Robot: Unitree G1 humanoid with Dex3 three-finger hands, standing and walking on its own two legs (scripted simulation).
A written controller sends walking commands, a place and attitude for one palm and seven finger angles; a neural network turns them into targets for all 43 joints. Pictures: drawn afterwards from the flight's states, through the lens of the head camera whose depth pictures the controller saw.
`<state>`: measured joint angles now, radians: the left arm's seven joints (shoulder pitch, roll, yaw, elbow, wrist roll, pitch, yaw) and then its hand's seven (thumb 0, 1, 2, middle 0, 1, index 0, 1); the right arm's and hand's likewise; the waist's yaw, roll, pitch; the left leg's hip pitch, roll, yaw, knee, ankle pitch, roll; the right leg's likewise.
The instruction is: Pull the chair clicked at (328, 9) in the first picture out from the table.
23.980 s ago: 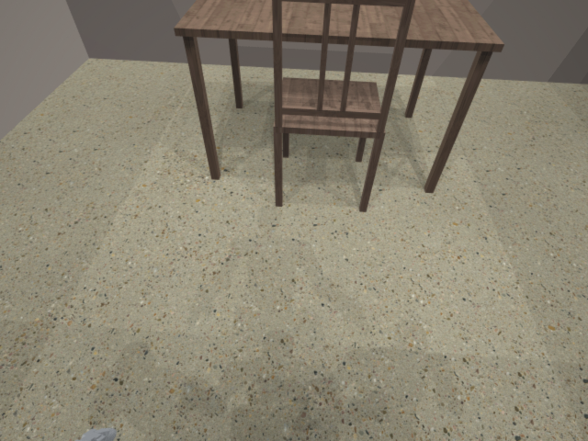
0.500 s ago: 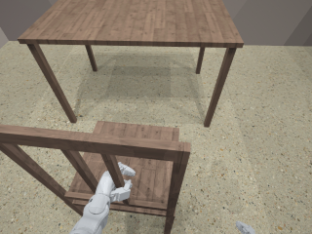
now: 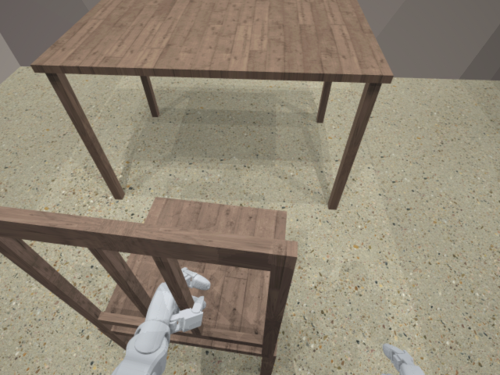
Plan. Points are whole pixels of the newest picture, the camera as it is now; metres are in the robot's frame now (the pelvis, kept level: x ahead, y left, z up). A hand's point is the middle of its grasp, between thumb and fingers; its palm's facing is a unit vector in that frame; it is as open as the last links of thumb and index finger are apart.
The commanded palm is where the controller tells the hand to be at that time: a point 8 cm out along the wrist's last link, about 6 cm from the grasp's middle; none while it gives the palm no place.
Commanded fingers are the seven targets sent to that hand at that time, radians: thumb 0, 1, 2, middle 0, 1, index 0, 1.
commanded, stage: open the thumb and straighten the fingers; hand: left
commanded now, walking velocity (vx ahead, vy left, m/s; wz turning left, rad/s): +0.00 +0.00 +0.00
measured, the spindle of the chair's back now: (136, 293) +0.26 +0.22 -0.06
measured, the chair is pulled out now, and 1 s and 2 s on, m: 0.59 0.59 0.59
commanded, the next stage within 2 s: draw the fingers out of the gap in 0.82 s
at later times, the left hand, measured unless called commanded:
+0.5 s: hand (187, 309) +0.24 +0.13 -0.08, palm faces -0.06 -0.99 -0.12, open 12.7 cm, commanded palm +0.22 +0.18 -0.05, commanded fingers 0.00 -0.55 0.20 -0.20 -0.58 -0.20 -0.58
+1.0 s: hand (185, 322) +0.22 +0.13 -0.08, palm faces -0.05 -0.99 -0.13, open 17.4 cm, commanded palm +0.20 +0.18 -0.06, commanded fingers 0.00 -0.55 0.20 0.00 0.00 0.00 0.00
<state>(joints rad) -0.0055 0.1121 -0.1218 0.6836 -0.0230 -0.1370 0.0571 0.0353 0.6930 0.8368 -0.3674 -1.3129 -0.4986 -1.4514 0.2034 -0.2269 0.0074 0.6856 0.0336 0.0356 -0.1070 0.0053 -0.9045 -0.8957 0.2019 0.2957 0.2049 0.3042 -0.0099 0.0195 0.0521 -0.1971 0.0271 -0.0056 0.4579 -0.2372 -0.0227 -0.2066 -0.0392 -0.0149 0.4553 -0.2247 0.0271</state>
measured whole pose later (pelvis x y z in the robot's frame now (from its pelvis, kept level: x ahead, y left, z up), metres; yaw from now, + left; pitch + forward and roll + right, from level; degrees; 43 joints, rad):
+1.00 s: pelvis +0.03 +0.00 -0.05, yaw +2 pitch +11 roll -1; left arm 0.40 0.18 -0.10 -0.06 -0.04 0.21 0.01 -0.01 -0.53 0.20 -0.01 -0.03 -0.02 -0.04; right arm 0.24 -0.24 0.02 0.49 0.04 -0.09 -0.10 0.01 -0.90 -0.90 0.20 0.30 0.21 0.30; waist -0.06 0.04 -0.14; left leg -0.64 0.01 -0.05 0.94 -0.49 -0.02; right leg -0.62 -0.06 -0.05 0.92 -0.49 0.03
